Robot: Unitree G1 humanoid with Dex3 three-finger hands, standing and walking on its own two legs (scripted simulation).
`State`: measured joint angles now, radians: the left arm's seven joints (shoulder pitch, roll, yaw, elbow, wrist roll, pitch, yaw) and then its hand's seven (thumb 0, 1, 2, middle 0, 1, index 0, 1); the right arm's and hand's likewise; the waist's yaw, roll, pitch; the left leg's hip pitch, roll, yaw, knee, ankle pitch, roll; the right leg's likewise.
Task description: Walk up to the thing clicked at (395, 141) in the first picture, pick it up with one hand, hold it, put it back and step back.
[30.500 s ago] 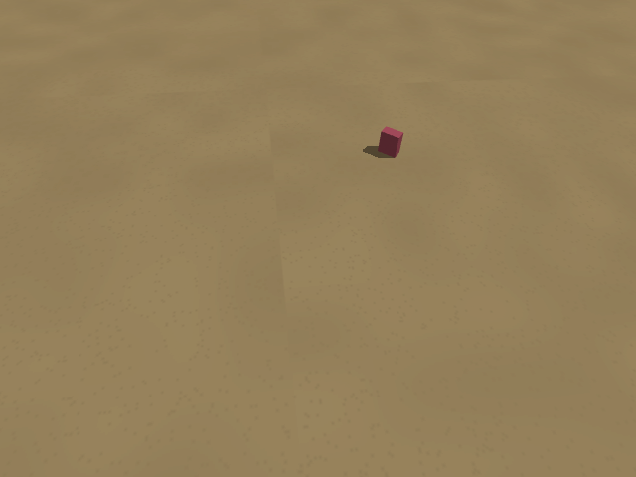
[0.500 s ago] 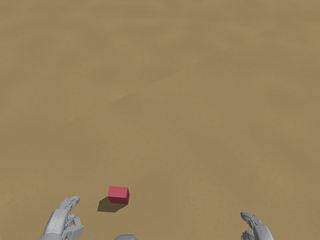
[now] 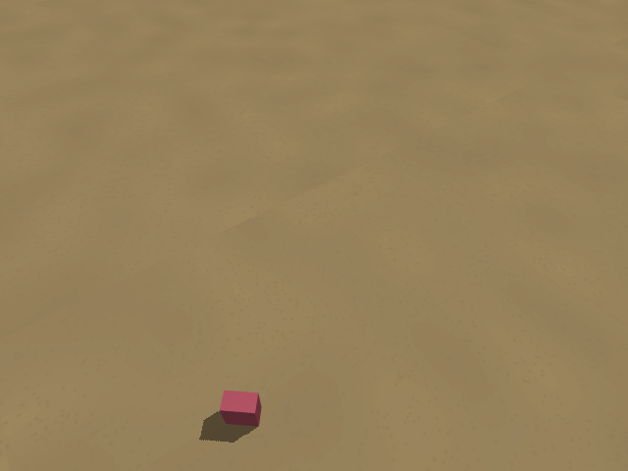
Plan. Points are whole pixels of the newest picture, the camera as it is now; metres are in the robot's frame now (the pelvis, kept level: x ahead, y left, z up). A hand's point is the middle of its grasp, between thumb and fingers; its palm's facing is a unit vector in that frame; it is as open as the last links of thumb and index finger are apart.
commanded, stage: stand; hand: left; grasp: from above
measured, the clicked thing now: (241, 408) +0.42 +0.22 -0.72
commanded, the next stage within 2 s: step back in 1.88 s
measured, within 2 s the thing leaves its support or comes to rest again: neither
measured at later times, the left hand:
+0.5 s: hand out of the picture +0.04 +0.23 -0.16, palm faces +0.03 -0.94 -0.33, open 7.4 cm
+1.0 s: hand out of the picture +0.07 +0.23 -0.16, palm faces +0.01 -0.94 -0.33, open 7.4 cm
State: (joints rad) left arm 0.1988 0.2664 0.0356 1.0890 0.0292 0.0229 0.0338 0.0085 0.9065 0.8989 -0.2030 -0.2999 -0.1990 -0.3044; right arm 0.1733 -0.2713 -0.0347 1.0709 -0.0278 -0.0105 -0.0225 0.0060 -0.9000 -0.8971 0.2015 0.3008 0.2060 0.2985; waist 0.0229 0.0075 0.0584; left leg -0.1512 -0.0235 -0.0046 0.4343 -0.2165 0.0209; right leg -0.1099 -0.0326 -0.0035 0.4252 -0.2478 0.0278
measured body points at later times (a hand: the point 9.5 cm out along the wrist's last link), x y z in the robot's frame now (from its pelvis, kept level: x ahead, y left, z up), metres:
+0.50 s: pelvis -0.01 -0.01 +0.00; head -0.01 -0.02 +0.45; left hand +0.04 +0.28 -0.13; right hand +0.06 -0.30 -0.14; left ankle +0.02 +0.11 -0.74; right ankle -0.01 -0.14 -0.74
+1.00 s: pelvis +0.00 -0.01 +0.01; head +0.01 -0.02 +0.46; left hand +0.07 +0.28 -0.13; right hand +0.07 -0.30 -0.13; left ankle +0.02 +0.11 -0.74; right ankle -0.01 -0.14 -0.74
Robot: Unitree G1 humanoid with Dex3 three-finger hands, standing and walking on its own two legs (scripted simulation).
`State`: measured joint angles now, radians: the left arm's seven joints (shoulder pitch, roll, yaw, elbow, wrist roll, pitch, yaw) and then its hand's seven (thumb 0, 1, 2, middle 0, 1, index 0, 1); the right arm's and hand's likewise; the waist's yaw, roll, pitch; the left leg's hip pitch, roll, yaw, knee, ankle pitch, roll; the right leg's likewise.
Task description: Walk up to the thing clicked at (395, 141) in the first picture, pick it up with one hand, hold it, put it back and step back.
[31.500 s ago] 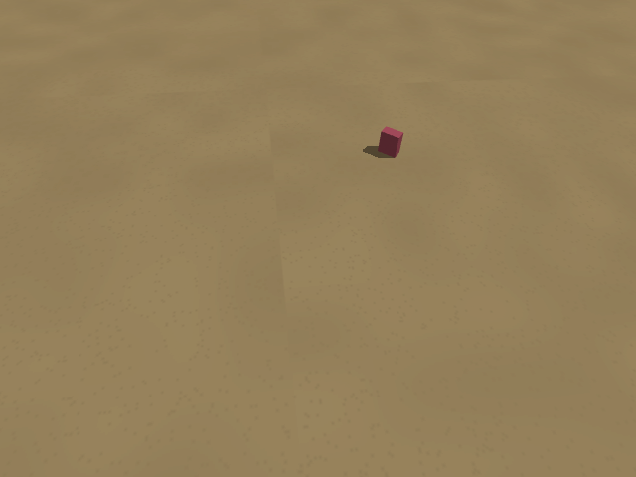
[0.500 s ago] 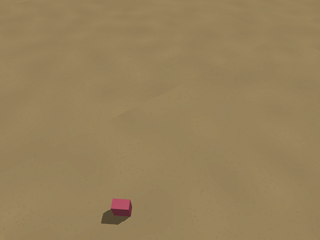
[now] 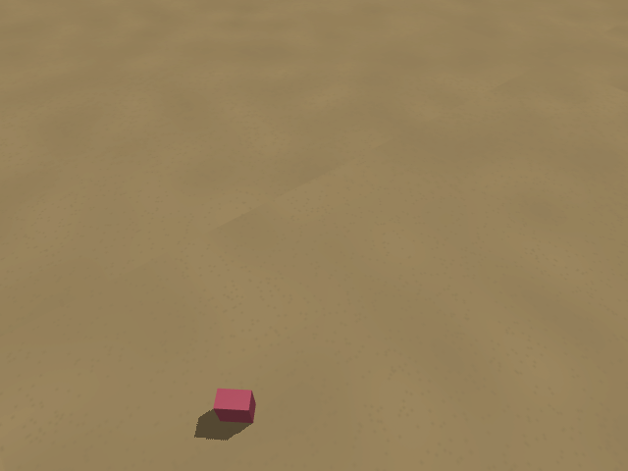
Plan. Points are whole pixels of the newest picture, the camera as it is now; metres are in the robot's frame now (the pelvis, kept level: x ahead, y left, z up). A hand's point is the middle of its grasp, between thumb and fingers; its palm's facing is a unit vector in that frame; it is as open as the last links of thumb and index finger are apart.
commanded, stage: stand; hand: left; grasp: from above
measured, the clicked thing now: (235, 406) +0.42 +0.23 -0.72
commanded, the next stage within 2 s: step back in 0.88 s
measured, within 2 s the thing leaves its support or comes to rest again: neither
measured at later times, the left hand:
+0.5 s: hand out of the picture +0.08 +0.25 -0.16, palm faces +0.01 -0.94 -0.33, open 7.4 cm
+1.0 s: hand out of the picture +0.08 +0.26 -0.16, palm faces +0.00 -0.93 -0.36, open 7.4 cm
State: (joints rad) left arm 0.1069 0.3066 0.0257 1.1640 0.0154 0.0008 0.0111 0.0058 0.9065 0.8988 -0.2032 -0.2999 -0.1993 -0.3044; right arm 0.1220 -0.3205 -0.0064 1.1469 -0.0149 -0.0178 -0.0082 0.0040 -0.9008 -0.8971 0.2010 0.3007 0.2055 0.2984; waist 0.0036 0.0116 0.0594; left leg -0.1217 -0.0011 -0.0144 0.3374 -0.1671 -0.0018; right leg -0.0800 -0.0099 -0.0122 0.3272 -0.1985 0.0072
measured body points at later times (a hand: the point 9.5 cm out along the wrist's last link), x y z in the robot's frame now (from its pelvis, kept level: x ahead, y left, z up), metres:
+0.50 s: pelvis +0.01 +0.00 +0.00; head +0.01 +0.00 +0.45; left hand +0.08 +0.29 -0.13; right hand +0.08 -0.29 -0.14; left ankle +0.01 +0.12 -0.75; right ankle -0.01 -0.12 -0.75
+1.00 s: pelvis -0.01 +0.00 -0.01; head +0.03 +0.00 +0.44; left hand +0.08 +0.31 -0.14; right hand +0.07 -0.30 -0.14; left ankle +0.01 +0.12 -0.75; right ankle -0.01 -0.12 -0.75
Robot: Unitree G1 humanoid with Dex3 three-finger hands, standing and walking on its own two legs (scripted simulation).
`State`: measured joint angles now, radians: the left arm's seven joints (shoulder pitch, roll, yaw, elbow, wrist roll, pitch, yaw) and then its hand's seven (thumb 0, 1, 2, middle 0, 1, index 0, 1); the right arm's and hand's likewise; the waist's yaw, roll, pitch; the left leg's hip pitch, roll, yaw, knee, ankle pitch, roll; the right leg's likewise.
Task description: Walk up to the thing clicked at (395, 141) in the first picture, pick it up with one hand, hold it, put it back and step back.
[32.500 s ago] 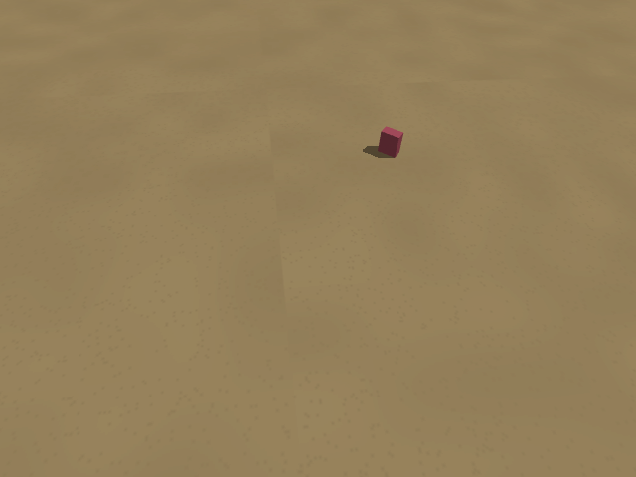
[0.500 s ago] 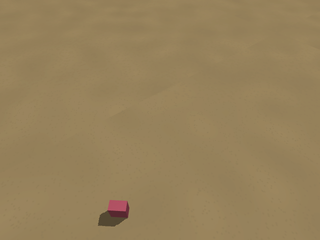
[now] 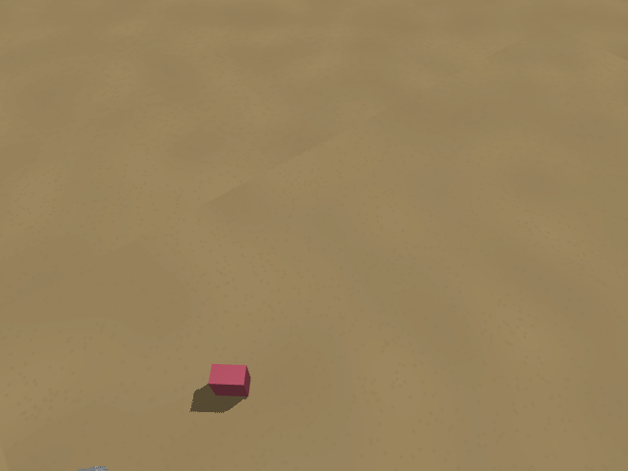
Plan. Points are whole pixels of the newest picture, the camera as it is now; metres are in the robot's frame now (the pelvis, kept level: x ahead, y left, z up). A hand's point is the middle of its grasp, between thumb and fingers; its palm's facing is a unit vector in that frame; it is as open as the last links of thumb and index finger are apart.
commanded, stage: step back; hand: left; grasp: from above
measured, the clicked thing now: (230, 380) +0.43 +0.24 -0.72
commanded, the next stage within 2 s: none
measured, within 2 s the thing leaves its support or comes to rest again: neither
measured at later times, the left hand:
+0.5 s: hand out of the picture +0.01 +0.28 -0.17, palm faces +0.03 -0.92 -0.39, open 7.4 cm
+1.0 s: hand out of the picture -0.13 +0.26 -0.15, palm faces -0.06 -0.91 -0.41, open 7.4 cm
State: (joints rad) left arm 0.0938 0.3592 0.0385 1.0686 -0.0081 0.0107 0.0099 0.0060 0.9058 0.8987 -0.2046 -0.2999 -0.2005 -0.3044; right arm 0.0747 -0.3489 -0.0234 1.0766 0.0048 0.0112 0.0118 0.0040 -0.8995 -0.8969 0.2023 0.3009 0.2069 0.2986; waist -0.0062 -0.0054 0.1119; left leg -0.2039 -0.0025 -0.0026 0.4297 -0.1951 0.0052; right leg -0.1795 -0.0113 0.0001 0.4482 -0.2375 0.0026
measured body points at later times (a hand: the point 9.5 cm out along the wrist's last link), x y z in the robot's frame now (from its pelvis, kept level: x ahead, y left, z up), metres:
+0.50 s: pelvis -0.11 +0.01 -0.03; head -0.04 +0.02 +0.42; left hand +0.01 +0.33 -0.14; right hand -0.02 -0.31 -0.15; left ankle -0.14 +0.12 -0.75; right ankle +0.00 -0.12 -0.74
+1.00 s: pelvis -0.23 +0.00 -0.02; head -0.17 -0.03 +0.43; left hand -0.12 +0.30 -0.12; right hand -0.11 -0.31 -0.15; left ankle -0.22 +0.14 -0.67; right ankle -0.21 -0.11 -0.74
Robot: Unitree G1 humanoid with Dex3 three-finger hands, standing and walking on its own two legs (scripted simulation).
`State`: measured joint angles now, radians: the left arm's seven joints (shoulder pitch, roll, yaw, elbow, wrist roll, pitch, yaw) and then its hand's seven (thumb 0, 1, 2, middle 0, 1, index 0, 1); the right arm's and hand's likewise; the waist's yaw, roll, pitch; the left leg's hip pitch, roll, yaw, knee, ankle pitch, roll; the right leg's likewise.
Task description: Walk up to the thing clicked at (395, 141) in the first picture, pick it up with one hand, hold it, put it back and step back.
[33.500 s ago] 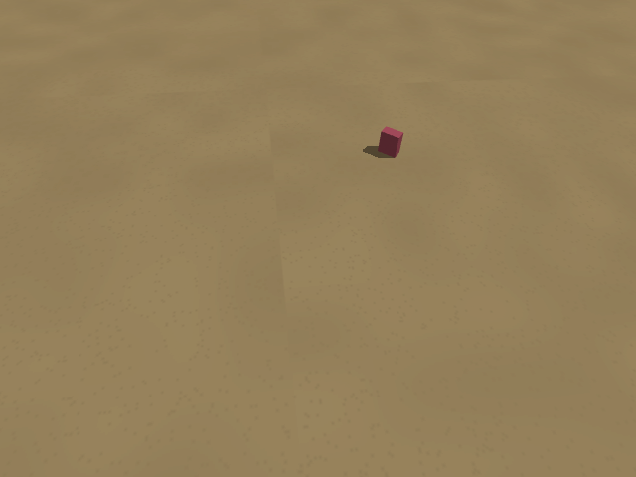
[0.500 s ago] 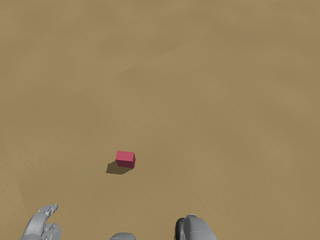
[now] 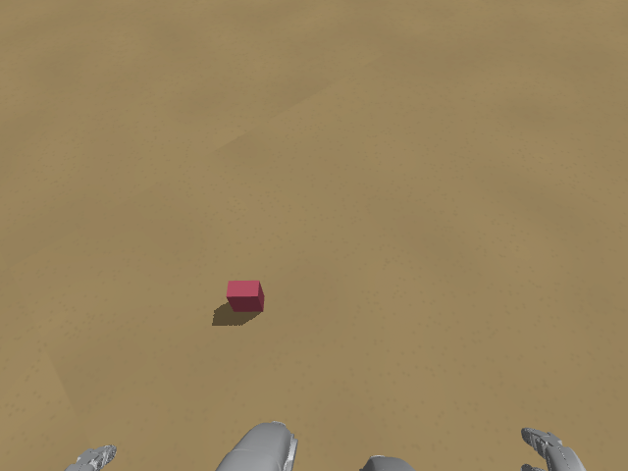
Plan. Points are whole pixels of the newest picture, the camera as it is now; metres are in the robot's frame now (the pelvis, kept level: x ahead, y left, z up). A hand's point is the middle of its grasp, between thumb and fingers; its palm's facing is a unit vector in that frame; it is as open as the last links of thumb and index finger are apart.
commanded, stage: step back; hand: left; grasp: from above
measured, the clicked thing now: (246, 296) +0.64 +0.28 -0.70
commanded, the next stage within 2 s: none
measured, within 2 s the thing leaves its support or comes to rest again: neither
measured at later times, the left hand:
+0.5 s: hand out of the picture -0.07 +0.27 -0.15, palm faces -0.01 -0.92 -0.39, open 7.4 cm
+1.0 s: hand out of the picture -0.24 +0.27 -0.15, palm faces +0.07 -0.90 -0.43, open 7.4 cm
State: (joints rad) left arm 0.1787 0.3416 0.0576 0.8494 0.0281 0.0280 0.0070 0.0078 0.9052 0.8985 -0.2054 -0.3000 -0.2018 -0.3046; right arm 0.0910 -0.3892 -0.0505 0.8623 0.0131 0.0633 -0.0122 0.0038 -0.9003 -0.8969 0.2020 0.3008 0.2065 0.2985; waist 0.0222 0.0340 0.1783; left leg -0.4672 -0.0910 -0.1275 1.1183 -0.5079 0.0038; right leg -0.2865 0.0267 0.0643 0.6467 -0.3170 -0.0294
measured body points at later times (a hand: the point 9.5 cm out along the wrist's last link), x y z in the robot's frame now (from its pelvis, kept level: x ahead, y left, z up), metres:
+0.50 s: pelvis -0.16 -0.01 +0.00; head -0.10 +0.00 +0.44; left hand -0.07 +0.31 -0.12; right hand -0.04 -0.32 -0.11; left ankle -0.09 +0.13 -0.73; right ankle -0.19 -0.14 -0.68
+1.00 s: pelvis -0.34 -0.02 -0.01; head -0.28 -0.01 +0.44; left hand -0.24 +0.31 -0.12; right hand -0.23 -0.32 -0.13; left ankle -0.34 +0.10 -0.73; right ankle -0.25 -0.14 -0.69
